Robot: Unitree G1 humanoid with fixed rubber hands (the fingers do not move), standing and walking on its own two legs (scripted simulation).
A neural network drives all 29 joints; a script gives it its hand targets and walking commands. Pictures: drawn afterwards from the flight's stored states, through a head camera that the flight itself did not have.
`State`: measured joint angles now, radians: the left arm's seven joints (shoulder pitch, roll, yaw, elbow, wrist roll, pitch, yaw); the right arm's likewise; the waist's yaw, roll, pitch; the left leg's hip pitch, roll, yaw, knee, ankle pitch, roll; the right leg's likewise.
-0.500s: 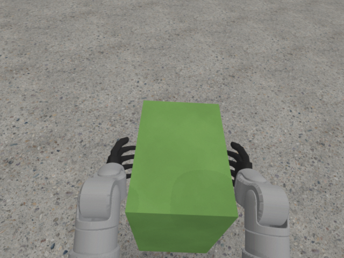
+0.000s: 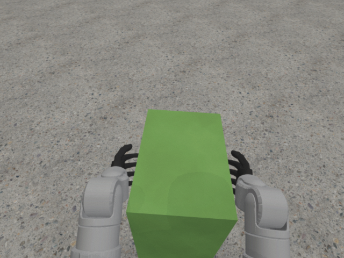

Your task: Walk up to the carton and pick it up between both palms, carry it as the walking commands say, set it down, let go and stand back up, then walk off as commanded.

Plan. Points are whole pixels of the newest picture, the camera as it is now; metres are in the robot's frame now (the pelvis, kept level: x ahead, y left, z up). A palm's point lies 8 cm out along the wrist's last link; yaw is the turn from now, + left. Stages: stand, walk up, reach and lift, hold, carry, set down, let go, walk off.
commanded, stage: carry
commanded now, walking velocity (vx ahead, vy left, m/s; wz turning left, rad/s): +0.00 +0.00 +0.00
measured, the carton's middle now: (178, 189) +0.30 -0.02 -0.01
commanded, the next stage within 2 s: none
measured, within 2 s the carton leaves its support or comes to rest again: neither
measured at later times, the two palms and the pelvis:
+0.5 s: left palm (129, 192) +0.23 +0.08 +0.11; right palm (267, 183) +0.25 -0.19 +0.10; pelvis -0.03 -0.07 +0.01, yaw +3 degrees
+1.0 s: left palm (160, 162) +0.30 +0.02 +0.11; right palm (280, 149) +0.33 -0.24 +0.10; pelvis +0.04 -0.13 +0.03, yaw +4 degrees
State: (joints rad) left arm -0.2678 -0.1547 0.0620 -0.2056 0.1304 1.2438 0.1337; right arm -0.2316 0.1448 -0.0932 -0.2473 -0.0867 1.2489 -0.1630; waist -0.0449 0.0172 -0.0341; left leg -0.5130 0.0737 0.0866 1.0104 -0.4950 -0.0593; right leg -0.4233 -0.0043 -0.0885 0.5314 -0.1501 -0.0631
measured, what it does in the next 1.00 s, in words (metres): steps to the right: left foot, then right foot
